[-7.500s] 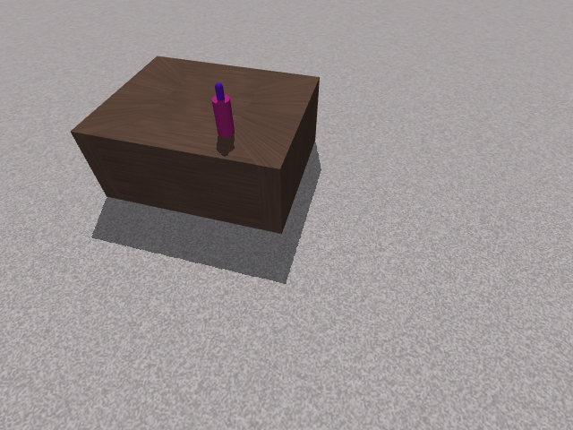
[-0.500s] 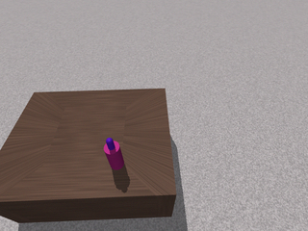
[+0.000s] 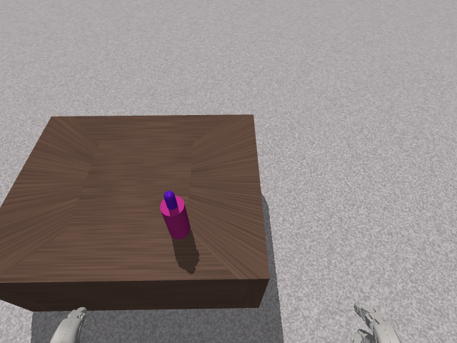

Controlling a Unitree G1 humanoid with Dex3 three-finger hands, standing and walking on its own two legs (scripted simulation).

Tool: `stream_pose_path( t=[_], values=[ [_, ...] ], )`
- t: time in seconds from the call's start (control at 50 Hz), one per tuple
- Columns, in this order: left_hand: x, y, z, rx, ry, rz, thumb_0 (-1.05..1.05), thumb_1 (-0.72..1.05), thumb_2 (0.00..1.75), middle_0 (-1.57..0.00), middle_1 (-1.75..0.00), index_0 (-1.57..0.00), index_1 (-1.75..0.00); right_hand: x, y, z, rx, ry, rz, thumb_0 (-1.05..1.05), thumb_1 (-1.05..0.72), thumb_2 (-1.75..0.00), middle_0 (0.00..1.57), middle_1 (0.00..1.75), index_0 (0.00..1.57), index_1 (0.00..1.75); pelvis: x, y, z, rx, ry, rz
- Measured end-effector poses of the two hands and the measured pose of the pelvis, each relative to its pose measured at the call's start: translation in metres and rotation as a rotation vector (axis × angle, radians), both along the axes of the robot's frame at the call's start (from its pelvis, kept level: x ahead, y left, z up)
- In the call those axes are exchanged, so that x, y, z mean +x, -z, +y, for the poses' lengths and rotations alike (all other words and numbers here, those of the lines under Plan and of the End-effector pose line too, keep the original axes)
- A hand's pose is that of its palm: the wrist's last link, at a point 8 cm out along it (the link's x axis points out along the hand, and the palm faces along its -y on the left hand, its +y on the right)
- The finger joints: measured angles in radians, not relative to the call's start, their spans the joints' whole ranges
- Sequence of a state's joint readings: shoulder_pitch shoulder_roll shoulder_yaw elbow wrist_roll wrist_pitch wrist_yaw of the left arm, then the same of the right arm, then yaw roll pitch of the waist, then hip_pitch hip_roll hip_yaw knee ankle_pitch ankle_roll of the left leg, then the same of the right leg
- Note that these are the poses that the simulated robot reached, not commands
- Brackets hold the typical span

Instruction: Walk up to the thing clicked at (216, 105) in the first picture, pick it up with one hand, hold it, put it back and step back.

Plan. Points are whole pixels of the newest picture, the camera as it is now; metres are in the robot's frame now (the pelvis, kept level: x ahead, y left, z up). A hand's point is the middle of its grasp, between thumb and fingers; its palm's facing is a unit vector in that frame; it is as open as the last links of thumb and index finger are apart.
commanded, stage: go down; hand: left
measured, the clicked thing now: (174, 213) +0.50 +0.17 -0.27
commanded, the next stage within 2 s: none
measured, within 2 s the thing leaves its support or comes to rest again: neither
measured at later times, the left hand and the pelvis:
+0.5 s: hand out of the picture +0.15 +0.25 -0.12, palm faces +0.01 -0.94 -0.33, open 16.9 cm; pelvis +0.01 +0.01 -0.02, yaw +1 degrees
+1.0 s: hand (83, 330) +0.18 +0.27 -0.10, palm faces +0.10 -0.94 -0.33, open 16.8 cm; pelvis -0.02 +0.00 -0.04, yaw +2 degrees
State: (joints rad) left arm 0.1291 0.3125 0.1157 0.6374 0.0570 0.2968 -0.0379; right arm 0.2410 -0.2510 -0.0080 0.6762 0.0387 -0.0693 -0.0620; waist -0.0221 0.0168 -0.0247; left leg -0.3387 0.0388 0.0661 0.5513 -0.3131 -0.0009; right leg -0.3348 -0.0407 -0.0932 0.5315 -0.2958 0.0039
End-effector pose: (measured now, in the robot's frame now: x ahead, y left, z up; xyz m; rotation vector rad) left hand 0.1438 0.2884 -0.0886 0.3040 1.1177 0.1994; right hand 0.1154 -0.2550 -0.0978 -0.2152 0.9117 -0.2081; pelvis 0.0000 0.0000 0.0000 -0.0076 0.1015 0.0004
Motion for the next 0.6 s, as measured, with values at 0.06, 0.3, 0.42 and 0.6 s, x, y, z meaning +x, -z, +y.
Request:
stream_pose_path(
  t=[0.06,0.3,0.42,0.6],
  values=[
    [0.0,-0.001,0.002,-0.005,0.006,-0.007,0.0,-0.3,0.09,-0.07,-0.05,-0.07,-0.05,0.012,-0.003,0.003,-0.013,-0.015,-0.033,0.0,-0.87,-0.88,0.21,0.3,0.2,0.3,0.002,0.002,0.003,-0.003,-0.004,0.004],
    [0.0,-0.003,0.008,-0.009,0.011,-0.026,0.0,-0.44,0.08,-0.07,-0.07,-0.07,-0.07,0.037,-0.005,0.016,-0.035,-0.05,-0.104,0.0,-0.84,-0.87,0.21,0.3,0.2,0.3,0.009,0.01,0.01,-0.018,-0.017,0.029],
    [-0.001,-0.005,0.008,-0.009,0.016,-0.042,0.0,-0.43,0.1,-0.07,-0.07,-0.06,-0.08,0.036,-0.002,0.021,-0.034,-0.05,-0.117,0.01,-0.83,-0.87,0.21,0.3,0.21,0.3,0.009,0.015,0.012,-0.024,-0.02,0.042],
    [-0.007,-0.006,0.009,-0.004,0.009,-0.061,0.0,-0.42,0.13,-0.06,-0.08,-0.05,-0.09,0.03,0.004,0.023,-0.042,-0.046,-0.143,0.01,-0.83,-0.87,0.21,0.3,0.21,0.3,0.004,0.023,0.012,-0.031,-0.025,0.058]
  ],
)
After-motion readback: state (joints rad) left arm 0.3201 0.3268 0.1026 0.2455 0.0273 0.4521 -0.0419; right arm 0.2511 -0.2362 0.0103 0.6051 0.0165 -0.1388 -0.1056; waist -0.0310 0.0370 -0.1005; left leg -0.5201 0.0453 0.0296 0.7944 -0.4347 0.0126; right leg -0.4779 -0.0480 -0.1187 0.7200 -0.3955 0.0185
